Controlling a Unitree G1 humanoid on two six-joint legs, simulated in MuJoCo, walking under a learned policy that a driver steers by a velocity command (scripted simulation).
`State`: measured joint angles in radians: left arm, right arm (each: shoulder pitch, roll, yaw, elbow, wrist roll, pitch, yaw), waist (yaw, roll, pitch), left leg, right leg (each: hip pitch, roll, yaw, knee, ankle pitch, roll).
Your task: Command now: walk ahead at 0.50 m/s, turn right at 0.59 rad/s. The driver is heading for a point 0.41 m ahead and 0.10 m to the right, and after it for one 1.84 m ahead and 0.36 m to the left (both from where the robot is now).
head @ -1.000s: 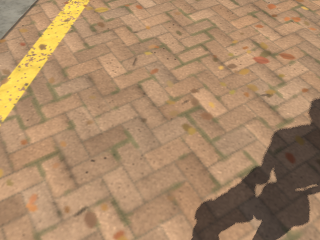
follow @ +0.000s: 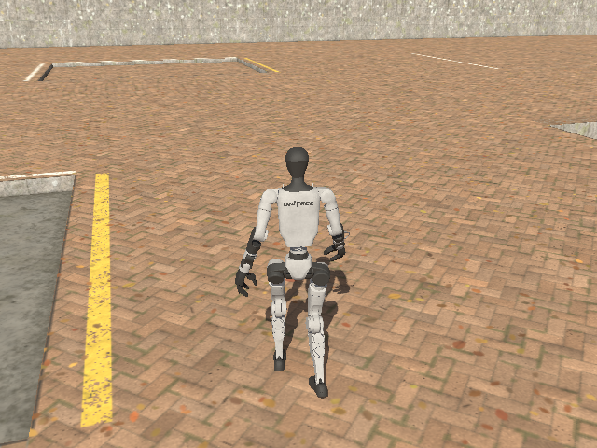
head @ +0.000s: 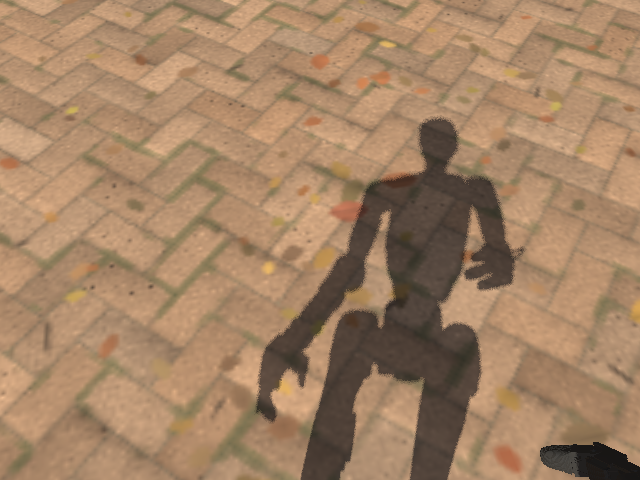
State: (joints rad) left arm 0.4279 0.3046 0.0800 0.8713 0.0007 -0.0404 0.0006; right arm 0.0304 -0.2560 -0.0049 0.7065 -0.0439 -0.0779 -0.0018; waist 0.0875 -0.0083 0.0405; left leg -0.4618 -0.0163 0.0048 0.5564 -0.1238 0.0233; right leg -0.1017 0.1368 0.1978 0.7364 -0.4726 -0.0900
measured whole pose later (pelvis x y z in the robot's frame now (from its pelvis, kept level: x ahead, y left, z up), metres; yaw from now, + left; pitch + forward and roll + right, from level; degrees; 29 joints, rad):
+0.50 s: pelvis +0.18 -0.02 +0.00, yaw -17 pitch +1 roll +1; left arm 0.12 0.26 0.05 0.68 0.02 0.00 -0.03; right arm 0.26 -0.27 -0.05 0.78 -0.02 0.01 -0.02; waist -0.03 0.01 0.09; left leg -0.34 0.05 0.10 1.06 -0.56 -0.03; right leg -0.45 0.06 -0.03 0.62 -0.18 -0.11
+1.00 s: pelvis +0.30 -0.01 +0.02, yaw -7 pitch +2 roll -2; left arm 0.32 0.29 0.07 0.84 0.03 -0.05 0.00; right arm 0.28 -0.26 -0.05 0.80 -0.03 0.00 0.05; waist 0.02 -0.02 -0.07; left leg -0.30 0.03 0.07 0.52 -0.32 0.08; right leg -0.13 -0.02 -0.18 0.37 -0.27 -0.03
